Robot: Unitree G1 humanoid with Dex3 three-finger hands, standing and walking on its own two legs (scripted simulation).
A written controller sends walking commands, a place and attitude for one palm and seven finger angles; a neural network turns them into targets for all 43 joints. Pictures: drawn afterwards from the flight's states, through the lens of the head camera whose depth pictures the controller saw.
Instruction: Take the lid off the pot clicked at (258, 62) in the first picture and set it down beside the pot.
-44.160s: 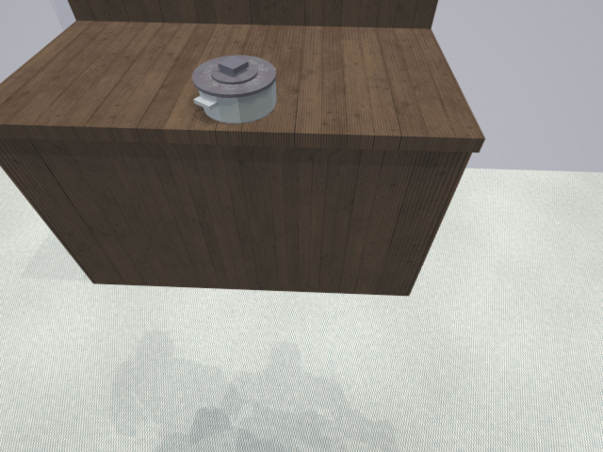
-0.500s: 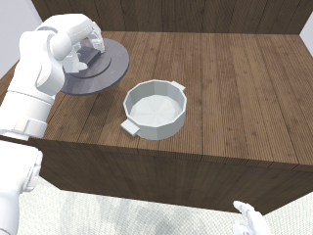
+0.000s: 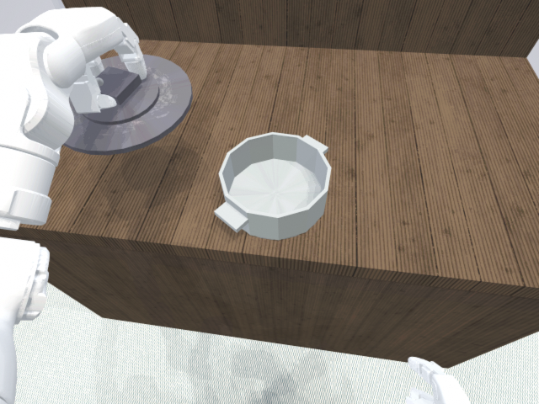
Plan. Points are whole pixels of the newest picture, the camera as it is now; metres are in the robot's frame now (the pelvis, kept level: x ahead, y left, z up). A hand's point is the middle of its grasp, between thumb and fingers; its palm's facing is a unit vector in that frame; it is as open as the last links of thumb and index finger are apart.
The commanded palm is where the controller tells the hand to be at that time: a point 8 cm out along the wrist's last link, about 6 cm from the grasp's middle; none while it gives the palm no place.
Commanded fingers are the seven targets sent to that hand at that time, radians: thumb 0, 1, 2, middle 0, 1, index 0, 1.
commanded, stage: move the lid sideways beside the pot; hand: left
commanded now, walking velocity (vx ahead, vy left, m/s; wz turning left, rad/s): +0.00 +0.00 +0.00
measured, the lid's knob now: (114, 85) +0.48 +0.23 +0.21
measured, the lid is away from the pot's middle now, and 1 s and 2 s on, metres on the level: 0.22 0.23 0.22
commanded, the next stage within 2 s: lower the lid onto the table in 0.28 s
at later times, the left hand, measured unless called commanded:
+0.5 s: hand (91, 86) +0.45 +0.25 +0.23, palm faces -0.22 -0.02 -0.97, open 8.5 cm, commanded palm +0.43 +0.25 +0.30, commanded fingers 0.00 0.32 1.35 -0.95 -0.70 -0.96 -0.73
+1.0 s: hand (104, 120) +0.44 +0.24 +0.18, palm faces -0.30 -0.03 -0.95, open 8.5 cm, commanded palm +0.43 +0.24 +0.27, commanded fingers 0.00 0.32 1.35 -0.95 -0.70 -0.96 -0.73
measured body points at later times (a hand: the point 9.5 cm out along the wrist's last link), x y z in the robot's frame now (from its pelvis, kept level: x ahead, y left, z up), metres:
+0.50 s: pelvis +0.00 +0.00 +0.00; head +0.07 -0.01 +0.44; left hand +0.46 +0.25 +0.28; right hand +0.15 -0.25 -0.13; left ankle -0.02 +0.05 -0.74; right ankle +0.00 -0.14 -0.74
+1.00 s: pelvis +0.00 +0.00 +0.00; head +0.06 -0.01 +0.44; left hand +0.45 +0.24 +0.24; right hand +0.15 -0.25 -0.12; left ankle -0.02 +0.05 -0.74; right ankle +0.00 -0.15 -0.74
